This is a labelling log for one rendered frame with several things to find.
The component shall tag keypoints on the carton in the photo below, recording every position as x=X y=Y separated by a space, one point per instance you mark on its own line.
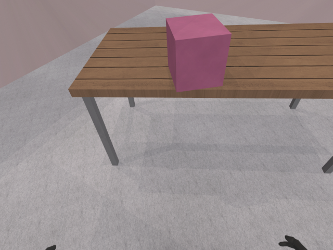
x=198 y=48

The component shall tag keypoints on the table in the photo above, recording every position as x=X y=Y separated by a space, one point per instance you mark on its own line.
x=264 y=61

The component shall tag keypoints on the robot right hand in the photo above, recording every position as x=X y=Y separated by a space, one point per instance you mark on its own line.
x=293 y=243

